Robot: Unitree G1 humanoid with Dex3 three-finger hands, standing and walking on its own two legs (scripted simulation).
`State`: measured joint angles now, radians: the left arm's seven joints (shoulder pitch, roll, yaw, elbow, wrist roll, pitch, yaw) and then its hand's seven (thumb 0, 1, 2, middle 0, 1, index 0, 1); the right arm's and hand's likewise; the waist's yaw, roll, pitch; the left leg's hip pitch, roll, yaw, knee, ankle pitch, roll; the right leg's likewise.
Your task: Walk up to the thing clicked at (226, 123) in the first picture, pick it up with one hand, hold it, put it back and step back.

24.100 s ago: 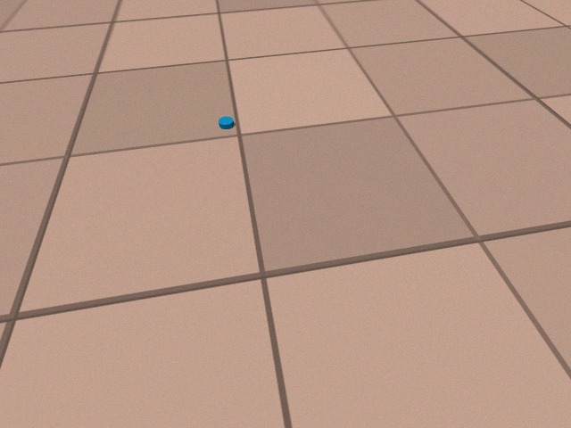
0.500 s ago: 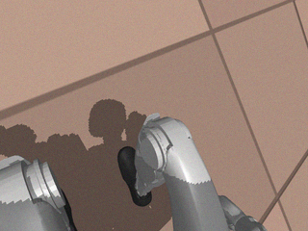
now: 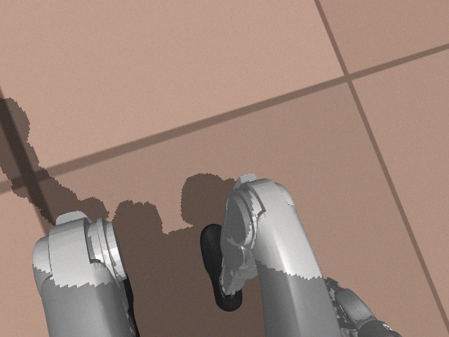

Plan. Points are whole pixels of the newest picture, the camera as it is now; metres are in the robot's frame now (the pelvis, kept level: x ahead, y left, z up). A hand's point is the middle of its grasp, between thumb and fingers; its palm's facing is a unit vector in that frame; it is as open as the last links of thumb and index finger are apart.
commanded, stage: lift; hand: left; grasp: from above
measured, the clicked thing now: out of the picture +0.47 +0.40 -0.21
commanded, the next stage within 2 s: go down in 0.18 s
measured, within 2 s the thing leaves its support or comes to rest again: rests again in 0.44 s
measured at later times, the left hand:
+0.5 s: hand out of the picture +0.44 +0.40 -0.07, palm faces -0.43 -0.12 -0.90, open 8.7 cm
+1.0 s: hand out of the picture +0.43 +0.41 +0.06, palm faces -0.41 -0.11 -0.91, open 13.0 cm
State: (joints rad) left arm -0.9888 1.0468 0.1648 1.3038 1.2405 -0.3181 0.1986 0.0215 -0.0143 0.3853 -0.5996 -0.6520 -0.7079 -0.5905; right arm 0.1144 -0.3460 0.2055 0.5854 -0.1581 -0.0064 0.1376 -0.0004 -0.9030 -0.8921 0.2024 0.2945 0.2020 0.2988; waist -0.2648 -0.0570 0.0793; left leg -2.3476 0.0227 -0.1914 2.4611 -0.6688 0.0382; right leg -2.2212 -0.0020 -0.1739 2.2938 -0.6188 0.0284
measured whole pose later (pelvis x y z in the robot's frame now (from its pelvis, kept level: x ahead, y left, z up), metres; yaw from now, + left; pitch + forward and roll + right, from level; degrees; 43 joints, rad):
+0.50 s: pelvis +0.00 +0.00 +0.04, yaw +4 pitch +34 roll -11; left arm -0.85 0.93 0.17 1.04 1.11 -0.26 0.02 0.00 0.21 0.51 -0.59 -0.73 -0.66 -0.67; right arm 0.18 -0.31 0.10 0.61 -0.09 0.07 0.10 0.00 -0.92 -0.90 0.20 0.30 0.20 0.30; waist -0.20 0.01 -0.03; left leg -2.26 0.02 -0.12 2.31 -0.66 0.04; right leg -2.17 -0.02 -0.12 2.19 -0.63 0.03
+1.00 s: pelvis +0.00 +0.00 +0.12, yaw +6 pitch +35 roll -8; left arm -0.86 0.92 0.15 1.02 1.08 -0.33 -0.06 0.00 -0.34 0.83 -0.22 -0.95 -0.24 -0.94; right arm 0.18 -0.28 0.08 0.62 -0.05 0.08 0.03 0.00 -0.92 -0.90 0.20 0.30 0.20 0.30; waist -0.18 0.03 -0.11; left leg -2.04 0.03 -0.08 2.06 -0.64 0.04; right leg -1.97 -0.01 -0.08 1.96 -0.60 0.03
